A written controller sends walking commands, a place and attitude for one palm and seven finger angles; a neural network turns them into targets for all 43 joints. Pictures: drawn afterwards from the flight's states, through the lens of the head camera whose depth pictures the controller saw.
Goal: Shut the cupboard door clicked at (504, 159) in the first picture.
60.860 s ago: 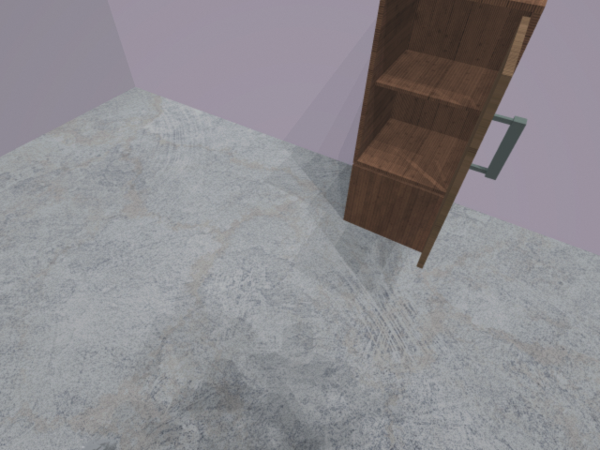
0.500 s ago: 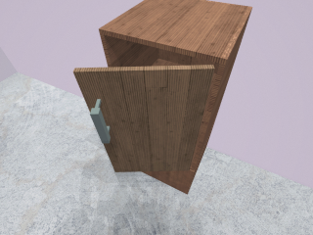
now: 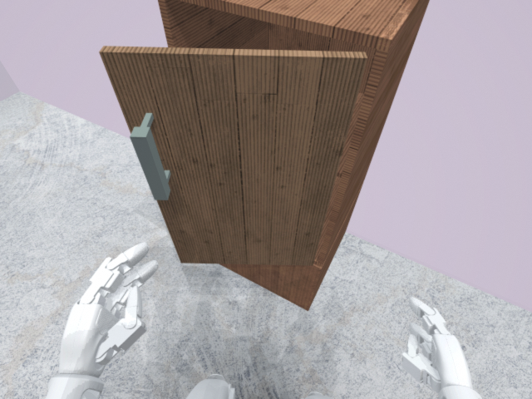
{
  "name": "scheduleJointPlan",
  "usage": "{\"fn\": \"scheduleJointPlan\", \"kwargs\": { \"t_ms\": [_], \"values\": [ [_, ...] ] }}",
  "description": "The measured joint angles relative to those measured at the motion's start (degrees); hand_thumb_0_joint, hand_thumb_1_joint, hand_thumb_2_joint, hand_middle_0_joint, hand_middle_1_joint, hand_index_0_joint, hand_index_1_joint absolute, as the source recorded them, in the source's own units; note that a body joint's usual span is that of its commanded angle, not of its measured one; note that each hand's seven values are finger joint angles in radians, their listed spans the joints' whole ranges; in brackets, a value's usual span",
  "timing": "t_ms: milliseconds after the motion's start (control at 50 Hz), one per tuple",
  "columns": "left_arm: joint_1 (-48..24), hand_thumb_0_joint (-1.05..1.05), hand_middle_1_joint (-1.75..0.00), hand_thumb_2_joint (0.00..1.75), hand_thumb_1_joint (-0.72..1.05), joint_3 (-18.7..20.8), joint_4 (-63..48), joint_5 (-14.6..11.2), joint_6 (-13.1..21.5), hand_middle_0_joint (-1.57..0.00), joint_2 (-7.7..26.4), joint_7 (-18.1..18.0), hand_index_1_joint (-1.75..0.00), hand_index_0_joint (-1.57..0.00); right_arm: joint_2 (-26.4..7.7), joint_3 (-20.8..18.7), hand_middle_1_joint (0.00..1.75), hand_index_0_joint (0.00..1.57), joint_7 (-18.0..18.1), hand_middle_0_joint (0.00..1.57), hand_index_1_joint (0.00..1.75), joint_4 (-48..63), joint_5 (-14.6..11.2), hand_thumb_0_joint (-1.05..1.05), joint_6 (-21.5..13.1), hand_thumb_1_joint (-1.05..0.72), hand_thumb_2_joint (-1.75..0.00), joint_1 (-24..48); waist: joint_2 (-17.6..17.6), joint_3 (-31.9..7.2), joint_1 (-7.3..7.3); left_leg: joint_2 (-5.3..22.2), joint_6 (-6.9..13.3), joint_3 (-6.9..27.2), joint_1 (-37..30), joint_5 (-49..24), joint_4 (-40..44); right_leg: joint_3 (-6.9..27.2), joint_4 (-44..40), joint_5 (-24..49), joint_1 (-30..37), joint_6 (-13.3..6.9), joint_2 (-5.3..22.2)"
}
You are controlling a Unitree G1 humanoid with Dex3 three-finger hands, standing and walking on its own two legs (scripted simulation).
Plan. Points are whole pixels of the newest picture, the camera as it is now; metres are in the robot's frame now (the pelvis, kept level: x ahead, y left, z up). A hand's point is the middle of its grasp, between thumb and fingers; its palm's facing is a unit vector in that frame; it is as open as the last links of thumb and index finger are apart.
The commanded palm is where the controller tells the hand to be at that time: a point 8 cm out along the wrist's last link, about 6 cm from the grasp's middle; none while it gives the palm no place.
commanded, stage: raise the hand and make a fist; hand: left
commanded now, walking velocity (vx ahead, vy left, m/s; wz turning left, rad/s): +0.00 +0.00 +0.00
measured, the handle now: (155, 158) +0.47 +0.22 +0.09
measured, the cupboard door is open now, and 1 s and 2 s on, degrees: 28 28 28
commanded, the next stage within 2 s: bring the fist close to the handle in 1.60 s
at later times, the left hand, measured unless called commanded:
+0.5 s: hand (112, 332) +0.20 +0.21 +0.05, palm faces +0.07 -1.00 -0.04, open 4.2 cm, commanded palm +0.16 +0.25 +0.05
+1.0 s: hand (94, 311) +0.21 +0.23 +0.08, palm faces +0.06 -1.00 -0.04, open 3.1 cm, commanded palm +0.19 +0.28 +0.09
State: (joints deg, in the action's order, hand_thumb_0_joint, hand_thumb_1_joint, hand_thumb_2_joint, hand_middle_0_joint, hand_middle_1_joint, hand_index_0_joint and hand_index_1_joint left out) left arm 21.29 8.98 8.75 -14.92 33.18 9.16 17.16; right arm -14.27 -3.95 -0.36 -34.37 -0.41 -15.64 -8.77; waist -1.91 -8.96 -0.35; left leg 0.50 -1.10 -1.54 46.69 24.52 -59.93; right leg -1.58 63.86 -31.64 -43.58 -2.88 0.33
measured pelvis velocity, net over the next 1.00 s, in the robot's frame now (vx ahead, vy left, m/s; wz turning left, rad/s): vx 0.00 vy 0.04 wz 0.02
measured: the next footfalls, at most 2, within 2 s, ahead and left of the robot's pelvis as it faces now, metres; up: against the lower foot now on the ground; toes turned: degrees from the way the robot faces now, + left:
none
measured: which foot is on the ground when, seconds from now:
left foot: down 0.00-1.00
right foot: down 0.00-1.00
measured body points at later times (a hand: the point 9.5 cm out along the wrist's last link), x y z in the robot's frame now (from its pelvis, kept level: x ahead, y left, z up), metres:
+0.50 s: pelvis -0.01 +0.02 -0.01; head +0.03 +0.02 +0.44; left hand +0.19 +0.26 +0.06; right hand +0.14 -0.21 -0.10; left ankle +0.05 +0.13 -0.66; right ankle +0.00 -0.09 -0.66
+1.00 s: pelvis +0.00 +0.04 +0.01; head +0.03 +0.05 +0.46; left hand +0.20 +0.28 +0.09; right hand +0.20 -0.17 -0.05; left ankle +0.05 +0.13 -0.66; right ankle +0.00 -0.09 -0.66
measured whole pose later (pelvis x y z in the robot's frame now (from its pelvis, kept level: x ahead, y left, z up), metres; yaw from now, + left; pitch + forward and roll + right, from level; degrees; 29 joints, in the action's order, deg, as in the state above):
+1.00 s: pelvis +0.00 +0.04 +0.01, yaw +1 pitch +10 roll -3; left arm 24.3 7.1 -8.2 -14.7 16.7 13.9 9.7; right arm -12.8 3.3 2.9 -26.6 -1.3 -9.9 -14.0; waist 2.2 -7.2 -1.0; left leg 0.5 1.8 1.2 45.4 25.1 -60.7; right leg -4.1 57.9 -29.3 -38.3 0.1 -0.2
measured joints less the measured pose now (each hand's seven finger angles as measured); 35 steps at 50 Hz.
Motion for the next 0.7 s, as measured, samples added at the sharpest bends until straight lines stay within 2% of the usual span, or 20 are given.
{"fn": "scheduleJointPlan", "kwargs": {
  "t_ms": [40,100,160,200,260,320,360,400,440,500,580,700],
  "values": [
    [2.69,0.0,-0.47,0.9,0.91,-0.17,-0.86,-1.13,-3.12,-0.36,0.24,1.65,-0.48,-0.37,-0.7,-0.21,0.3,0.2,0.67,0.2,0.3,2.91,-0.63,0.01,1.16,-0.91,-0.9,0.83,0.3,0.02,-0.9,0.08,-0.23,0.65,3.01,1.28,-3.88,-0.61,3.59,-1.47,-2.58,0.16,-0.03],
    [7.11,0.01,-0.53,0.9,0.91,-0.1,-3.64,-1.21,-6.54,-0.42,0.78,-0.34,-0.54,-0.42,-1.01,0.09,0.3,0.2,2.0,0.2,0.3,5.56,-1.0,0.01,1.73,-0.91,-0.9,0.75,1.0,-0.22,-2.35,0.36,-0.28,2.03,6.24,2.56,-7.82,-1.96,6.46,-2.7,-4.86,-0.14,-0.36],
    [9.02,0.02,-0.59,0.9,0.9,-0.08,-8.21,-0.82,-5.48,-0.47,1.56,-2.9,-0.59,-0.47,-0.65,1.21,0.3,0.2,3.07,0.2,0.3,5.97,-0.83,0.01,1.01,-0.91,-0.9,0.03,2.0,0.17,-3.43,0.73,-0.27,3.86,8.44,3.21,-10.41,-3.74,7.53,-2.96,-5.86,-0.51,-0.9],
    [8.14,0.02,-0.63,0.9,0.9,-0.35,-11.17,-0.94,-4.06,-0.5,2.27,-3.07,-0.63,-0.51,-0.12,2.41,0.3,0.2,3.59,0.2,0.3,5.28,-0.74,0.01,0.53,-0.91,-0.9,-0.46,2.63,0.5,-3.74,0.91,-0.29,4.84,9.56,3.3,-11.47,-4.67,7.76,-2.82,-6.37,-0.63,-1.2],
    [4.68,0.02,-0.69,0.9,0.9,-1.01,-13.29,-1.43,-4.83,-0.56,3.19,-1.61,-0.69,-0.56,1.13,4.2,0.3,0.2,4.07,0.2,0.3,3.83,-1.0,0.01,0.76,-0.91,-0.9,-1.25,3.61,0.85,-3.36,1.12,-0.29,5.56,10.42,2.99,-11.83,-5.33,7.32,-2.21,-6.74,-0.58,-1.52],
    [1.9,0.02,-0.75,0.9,0.9,-1.44,-13.18,-1.77,-10.15,-0.61,3.8,-0.55,-0.75,-0.62,2.67,5.25,0.3,0.2,4.28,0.21,0.3,2.92,-1.53,0.01,2.07,-0.91,-0.9,-2.8,4.34,0.98,-2.23,1.24,-0.13,5.11,9.71,2.32,-10.47,-4.85,5.81,-1.24,-6.18,-0.16,-1.6],
    [1.65,0.02,-0.79,0.9,0.9,-1.38,-12.94,-1.69,-13.82,-0.65,3.95,-1.28,-0.79,-0.65,3.47,5.5,0.3,0.2,4.35,0.21,0.3,2.73,-1.71,0.01,3.02,-0.9,-0.9,-4.25,4.57,1.0,-1.34,1.29,0.17,4.3,8.39,1.8,-8.82,-4.05,4.3,-0.51,-5.22,0.24,-1.58],
    [2.5,0.02,-0.83,0.9,0.9,-1.02,-12.93,-1.69,-15.93,-0.69,3.79,-2.86,-0.83,-0.69,3.85,5.44,0.3,0.2,4.36,0.21,0.3,2.69,-1.62,0.01,3.67,-0.9,-0.9,-5.87,4.64,0.85,-0.54,1.31,0.56,3.43,7.01,1.37,-7.1,-3.19,2.72,0.18,-4.19,0.69,-1.53],
    [3.83,0.02,-0.87,0.9,0.9,-0.51,-13.24,-1.66,-15.89,-0.72,3.5,-4.65,-0.87,-0.73,3.75,5.19,0.3,0.21,4.3,0.21,0.3,2.63,-1.4,0.01,3.84,-0.9,-0.9,-7.36,4.54,0.64,0.02,1.26,0.95,2.72,5.92,1.07,-5.76,-2.49,1.45,0.69,-3.35,1.1,-1.44],
    [5.44,0.02,-0.93,0.9,0.9,-0.23,-14.06,-1.35,-13.28,-0.78,3.23,-6.71,-0.93,-0.78,2.67,4.66,0.3,0.2,4.11,0.21,0.3,2.57,-1.02,0.01,3.6,-0.9,-0.9,-8.83,4.48,0.66,0.39,1.05,1.47,2.23,5.19,1.01,-5.0,-2.03,0.49,0.98,-2.6,1.54,-1.22],
    [6.14,0.02,-1.01,0.9,0.91,-1.14,-15.05,-0.91,-10.32,-0.85,3.23,-7.28,-1.01,-0.85,0.72,4.09,0.3,0.2,3.93,0.21,0.3,2.63,-0.83,0.01,3.4,-0.9,-0.9,-8.96,4.33,0.93,0.36,0.6,2.15,2.02,5.36,1.29,-5.34,-1.86,0.49,0.83,-2.52,2.15,-0.77],
    [5.72,0.02,-1.13,0.9,0.9,-2.89,-16.51,0.13,-11.79,-0.96,3.65,-7.73,-1.13,-0.96,-0.26,3.88,0.3,0.2,4.01,0.21,0.3,4.14,-1.0,0.01,4.05,-0.9,-0.9,-6.94,3.95,1.55,0.17,0.21,2.81,1.91,4.32,1.38,-4.95,-1.77,-0.46,1.03,-1.14,2.79,-0.42]
  ]
}}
